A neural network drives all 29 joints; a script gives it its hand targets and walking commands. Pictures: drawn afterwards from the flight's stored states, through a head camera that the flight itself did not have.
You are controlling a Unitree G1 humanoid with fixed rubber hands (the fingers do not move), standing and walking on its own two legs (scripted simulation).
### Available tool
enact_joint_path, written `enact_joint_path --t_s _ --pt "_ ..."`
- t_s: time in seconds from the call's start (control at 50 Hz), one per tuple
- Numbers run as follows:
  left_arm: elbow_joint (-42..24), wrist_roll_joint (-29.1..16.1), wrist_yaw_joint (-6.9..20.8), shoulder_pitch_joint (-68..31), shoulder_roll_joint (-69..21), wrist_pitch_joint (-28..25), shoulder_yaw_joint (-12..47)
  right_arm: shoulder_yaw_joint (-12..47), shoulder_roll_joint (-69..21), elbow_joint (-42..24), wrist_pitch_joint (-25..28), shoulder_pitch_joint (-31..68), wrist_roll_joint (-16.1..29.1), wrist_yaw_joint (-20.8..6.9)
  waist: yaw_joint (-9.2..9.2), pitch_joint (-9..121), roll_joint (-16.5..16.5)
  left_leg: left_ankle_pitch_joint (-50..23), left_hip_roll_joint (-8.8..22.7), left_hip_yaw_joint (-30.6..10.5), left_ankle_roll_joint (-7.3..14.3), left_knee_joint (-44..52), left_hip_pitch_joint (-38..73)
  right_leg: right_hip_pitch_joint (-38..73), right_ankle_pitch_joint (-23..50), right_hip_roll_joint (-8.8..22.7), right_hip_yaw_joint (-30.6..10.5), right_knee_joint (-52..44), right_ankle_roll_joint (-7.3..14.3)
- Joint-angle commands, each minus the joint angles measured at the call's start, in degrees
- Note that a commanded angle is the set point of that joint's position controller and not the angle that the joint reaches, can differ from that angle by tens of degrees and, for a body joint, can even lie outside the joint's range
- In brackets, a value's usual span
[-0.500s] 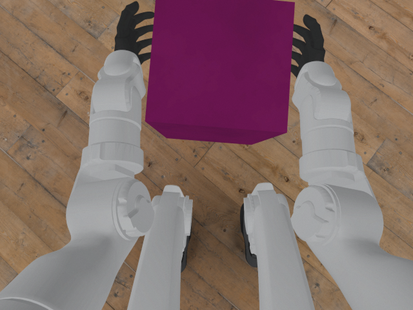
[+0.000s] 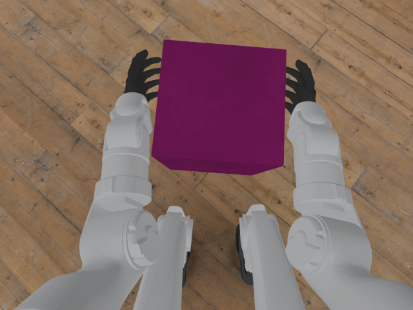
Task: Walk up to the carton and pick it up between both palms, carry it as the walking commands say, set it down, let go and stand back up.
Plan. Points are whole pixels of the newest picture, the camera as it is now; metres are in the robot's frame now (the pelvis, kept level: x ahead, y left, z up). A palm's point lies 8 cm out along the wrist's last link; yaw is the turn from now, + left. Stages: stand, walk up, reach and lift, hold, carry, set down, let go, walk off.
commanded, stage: reach and lift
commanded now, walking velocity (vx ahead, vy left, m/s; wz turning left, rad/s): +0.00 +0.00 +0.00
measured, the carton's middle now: (216, 121) +0.47 +0.00 -0.13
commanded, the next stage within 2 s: none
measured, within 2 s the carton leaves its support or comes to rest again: neither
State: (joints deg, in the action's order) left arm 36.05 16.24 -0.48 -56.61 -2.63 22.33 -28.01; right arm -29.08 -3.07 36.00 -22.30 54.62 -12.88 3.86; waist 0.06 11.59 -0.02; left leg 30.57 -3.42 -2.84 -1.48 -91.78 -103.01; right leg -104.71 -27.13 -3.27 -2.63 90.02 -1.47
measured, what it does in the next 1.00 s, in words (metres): rises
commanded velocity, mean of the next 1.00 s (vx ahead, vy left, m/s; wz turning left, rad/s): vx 0.00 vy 0.00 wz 0.00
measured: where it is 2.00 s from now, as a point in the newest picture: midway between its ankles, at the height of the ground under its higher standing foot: (213, 266)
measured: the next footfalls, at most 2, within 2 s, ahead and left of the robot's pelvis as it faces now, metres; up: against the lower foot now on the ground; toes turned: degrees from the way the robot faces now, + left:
none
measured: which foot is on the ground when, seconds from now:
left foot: down 0.00-1.00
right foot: down 0.00-1.00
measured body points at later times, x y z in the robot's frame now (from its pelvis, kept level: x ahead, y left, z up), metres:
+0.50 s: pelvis +0.01 +0.00 +0.06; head +0.19 +0.00 +0.47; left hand +0.47 +0.15 +0.03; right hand +0.46 -0.15 +0.03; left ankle +0.07 +0.12 -0.51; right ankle +0.09 -0.12 -0.51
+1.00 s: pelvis +0.04 +0.00 +0.13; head +0.18 +0.01 +0.56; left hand +0.45 +0.14 +0.10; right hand +0.44 -0.16 +0.10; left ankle +0.07 +0.12 -0.51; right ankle +0.09 -0.12 -0.51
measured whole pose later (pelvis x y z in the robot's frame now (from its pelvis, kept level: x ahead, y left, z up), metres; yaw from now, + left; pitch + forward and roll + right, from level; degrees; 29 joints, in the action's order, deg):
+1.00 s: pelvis +0.04 +0.00 +0.13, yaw -1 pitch +29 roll +0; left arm 29.4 17.9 0.1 -35.5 -9.9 21.8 -26.8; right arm -26.6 -8.6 30.8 -22.4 35.4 -17.5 0.9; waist -0.6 12.5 -0.1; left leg 24.7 -2.5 -3.1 -0.4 -62.2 -66.3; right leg -67.8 -21.7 -2.7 -3.9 60.6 -1.1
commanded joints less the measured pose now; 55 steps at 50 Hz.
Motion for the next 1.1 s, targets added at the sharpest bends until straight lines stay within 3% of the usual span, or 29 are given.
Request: enact_joint_path --t_s 0.0,0.02,0.08,0.16,0.18,0.22,0.28,0.32,0.38,0.4,0.42,0.44,0.46,0.48,0.52,0.56,0.58,0.6,0.62,0.64,0.66,0.7,0.8,0.82,0.86,0.9,0.92,0.96,1.08 --pt "2.8 -11.3 13.9 -27.8 -58.7 -0.1 35.4 37.2 -59.4 -1.8 1.4 34.5 11.7 -15.5 -0.42 60.9 0.0 -24.2 -6.8 4.9 -0.2 11.4 33.3 37.9 21.7 -7.7 6.3 -7.7 -0.8" --pt "10.6 -8.7 14.0 -22.7 -58.2 0.3 30.0 34.6 -59.0 1.9 1.1 32.7 11.0 -15.3 0.53 50.4 0.7 -19.8 -6.5 5.6 0.1 12.6 26.5 35.7 18.2 -7.2 5.8 -10.0 -1.0" --pt "7.2 -10.5 14.0 -20.0 -61.5 -0.3 33.5 39.4 -61.7 -4.2 1.5 30.1 11.4 -14.3 -0.92 56.7 -3.1 -23.9 -6.8 4.8 0.4 14.1 31.7 44.4 23.6 -7.3 4.7 -12.2 -1.2" --pt "12.5 -5.8 14.1 -18.2 -57.1 -0.2 25.1 28.6 -56.8 7.6 1.0 19.7 4.1 -14.1 -1.18 39.1 -0.1 -17.4 -6.0 4.4 0.3 17.7 26.2 37.6 16.4 -7.0 3.6 -15.7 -0.4" --pt "6.8 -8.4 14.2 -21.6 -56.7 -1.7 28.9 33.2 -62.3 4.2 1.6 23.6 6.6 -14.1 0.92 43.0 -4.9 -19.7 -6.3 4.0 1.0 18.4 27.7 42.9 19.2 -7.2 3.7 -16.1 -1.2" --pt "7.6 -7.9 14.2 -20.6 -58.8 -1.9 29.2 34.1 -60.1 3.0 2.3 22.7 6.6 -13.7 0.13 44.1 -1.4 -19.2 -6.3 4.5 0.3 17.4 28.9 41.4 18.6 -6.9 2.9 -15.7 -0.6" --pt "8.4 -6.6 14.3 -18.5 -55.4 -2.4 27.5 35.9 -60.2 0.1 3.1 27.5 7.8 -14.2 3.94 43.5 -2.8 -17.0 -6.1 4.7 1.2 18.8 28.6 43.4 17.2 -7.0 2.5 -16.7 -1.2" --pt "5.0 -8.5 14.1 -22.4 -57.1 -3.1 30.9 37.9 -61.6 -3.4 3.5 29.6 9.5 -14.0 1.88 49.0 -4.1 -19.2 -5.7 3.8 1.4 19.9 32.6 46.7 18.8 -6.9 2.4 -18.1 -1.4" --pt "4.5 -9.1 15.2 -24.7 -57.1 -1.6 32.3 34.6 -60.6 1.6 2.0 24.3 7.5 -13.3 -0.74 46.3 3.2 -10.4 -5.7 5.1 1.0 20.3 32.3 48.6 10.6 -6.1 0.9 -20.5 -0.2" --pt "6.0 -8.2 14.8 -22.6 -58.6 -1.1 31.3 32.7 -60.2 4.1 1.3 23.3 5.8 -13.5 -1.48 43.7 0.9 -10.4 -5.7 4.3 1.3 22.9 33.4 46.8 9.8 -6.3 2.5 -20.6 -0.3" --pt "3.5 -8.7 14.7 -26.3 -58.2 -0.3 33.6 31.1 -59.0 2.6 1.1 22.8 5.5 -13.6 -2.92 41.6 6.7 -7.8 -6.0 4.4 0.5 24.1 36.5 45.3 8.3 -6.1 2.3 -21.3 0.9" --pt "9.9 -6.6 15.1 -19.1 -58.0 0.7 28.2 29.7 -58.9 4.0 0.3 23.7 3.2 -13.3 -3.90 39.5 -1.1 -7.6 -5.7 3.7 1.3 24.4 35.7 44.9 5.1 -6.1 4.0 -22.9 -0.2" --pt "2.9 -8.9 15.0 -23.3 -58.4 0.3 32.5 32.6 -62.8 3.2 -0.1 21.6 4.2 -13.7 -1.74 44.8 0.7 -8.3 -5.8 4.7 0.9 24.5 37.3 49.8 7.1 -6.8 3.3 -22.4 0.0" --pt "6.0 -8.4 14.8 -22.5 -58.8 0.8 32.2 30.0 -58.7 4.0 0.2 24.1 4.5 -14.4 -4.19 41.6 3.5 -7.2 -5.1 3.9 0.3 25.5 38.1 46.8 6.7 -5.8 3.2 -22.6 0.5" --pt "3.0 -9.9 14.9 -23.4 -62.1 0.5 33.7 34.1 -62.8 0.6 0.4 26.1 6.9 -15.6 -0.89 46.6 3.3 -14.0 -6.3 4.8 0.0 25.6 40.9 52.6 12.7 -6.1 3.2 -23.2 0.8" --pt "5.6 -9.5 14.8 -21.5 -61.8 0.6 32.3 33.8 -60.2 -1.3 0.6 26.7 7.0 -16.3 -1.61 41.8 1.2 -13.9 -5.5 2.7 0.6 28.2 43.3 48.4 11.1 -5.8 3.8 -24.4 0.6" --pt "7.2 -8.4 14.7 -17.4 -62.4 1.6 33.3 36.5 -59.3 -5.4 0.9 29.6 8.7 -16.5 -0.08 46.6 5.0 -13.1 -5.4 3.1 0.4 27.6 46.6 48.9 10.5 -5.9 3.9 -23.5 0.6" --pt "7.9 -7.2 13.8 -16.9 -61.7 1.5 31.5 33.6 -61.9 2.9 -0.6 23.0 7.3 -16.5 0.60 38.2 2.4 -11.1 -5.2 2.4 0.8 30.3 43.4 48.7 8.8 -5.7 4.3 -24.9 0.5" --pt "6.0 -7.8 13.4 -18.3 -62.5 1.6 33.4 33.9 -59.6 -0.9 -0.2 23.5 7.6 -17.0 -1.51 41.6 4.1 -14.6 -5.1 2.5 0.2 29.9 48.2 47.6 12.2 -6.1 4.6 -24.5 0.8" --pt "9.4 -5.7 13.4 -15.1 -59.9 2.0 28.3 32.7 -60.7 2.4 -1.3 23.0 5.5 -17.0 0.25 34.2 -0.9 -13.0 -5.1 1.6 1.4 31.5 46.3 45.4 8.4 -5.8 4.8 -26.9 -0.1" --pt "7.2 -5.9 13.0 -13.9 -61.2 1.6 30.8 33.0 -59.1 0.3 -0.6 22.7 6.1 -17.6 -0.17 37.0 2.5 -17.1 -5.4 2.0 0.5 31.0 47.1 48.0 13.2 -6.0 3.6 -26.6 0.7" --pt "8.0 -5.8 13.6 -12.5 -58.2 1.5 26.5 31.5 -59.1 4.3 -1.8 18.1 3.8 -18.1 -1.41 36.0 -3.5 -14.1 -4.4 2.2 1.2 31.2 47.1 48.6 9.6 -5.9 4.5 -28.2 0.2" --pt "6.2 -6.1 15.0 -12.3 -60.1 1.0 29.5 32.6 -61.0 1.7 -0.4 15.9 4.5 -17.9 -1.18 33.7 -0.8 -16.3 -4.7 1.9 1.3 34.4 48.2 55.3 14.0 -4.7 2.1 -32.1 0.3" --pt "1.6 -7.8 14.5 -12.6 -61.9 0.7 31.4 32.4 -61.2 1.2 -0.7 12.0 2.7 -17.9 -4.62 37.8 -5.2 -23.3 -4.6 0.8 0.9 35.1 52.6 56.9 20.0 -6.1 3.6 -32.1 0.1" --pt "3.4 -7.4 14.6 -9.5 -62.5 0.8 32.6 35.6 -60.7 -1.2 0.6 13.5 5.7 -18.1 0.15 37.8 3.1 -24.7 -4.7 1.7 0.4 36.0 53.7 58.6 21.8 -5.5 1.6 -32.4 1.4" --pt "1.6 -7.1 14.2 -7.2 -60.4 -0.1 32.7 34.2 -61.5 2.7 0.1 7.2 3.8 -17.7 -2.16 33.2 -1.9 -26.3 -3.9 0.5 0.7 37.6 54.5 59.5 23.7 -5.3 1.9 -35.1 0.9" --pt "1.1 -5.9 14.2 -6.2 -60.2 -0.2 33.3 35.3 -62.0 -0.1 0.9 8.1 5.0 -17.9 0.31 34.4 2.8 -29.2 -4.5 1.7 0.3 38.2 57.9 57.1 25.0 -5.3 1.6 -34.9 0.8" --pt "0.5 -7.0 14.3 -5.0 -63.6 -0.2 36.8 37.5 -60.6 -4.5 2.1 11.8 7.8 -18.3 -0.50 38.7 6.5 -26.5 -4.6 1.4 0.4 38.6 59.3 61.4 22.7 -5.5 1.0 -34.5 1.3" --pt "-1.9 -7.8 14.6 -1.8 -61.9 -1.9 37.8 40.1 -63.1 -3.9 2.1 5.2 5.7 -17.4 -1.95 36.6 -1.0 -31.9 -4.2 0.4 0.7 40.4 59.2 68.3 30.8 -4.9 0.0 -38.3 0.4"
